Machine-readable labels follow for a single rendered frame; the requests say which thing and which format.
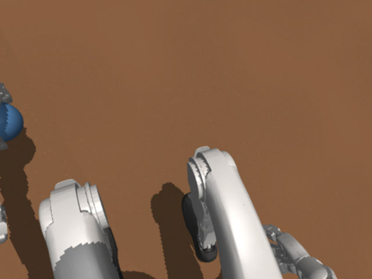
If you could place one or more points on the right robot arm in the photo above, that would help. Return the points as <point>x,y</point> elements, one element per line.
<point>312,268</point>

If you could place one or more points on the ball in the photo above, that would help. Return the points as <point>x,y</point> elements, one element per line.
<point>11,122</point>

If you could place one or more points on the left robot hand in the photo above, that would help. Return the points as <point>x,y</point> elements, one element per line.
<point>4,97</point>

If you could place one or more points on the right robot hand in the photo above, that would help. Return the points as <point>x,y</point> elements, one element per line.
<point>288,251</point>

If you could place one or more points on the right robot foot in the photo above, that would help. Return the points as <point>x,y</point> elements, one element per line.
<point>205,255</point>

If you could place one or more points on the left robot foot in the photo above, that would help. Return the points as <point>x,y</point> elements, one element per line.
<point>114,253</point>

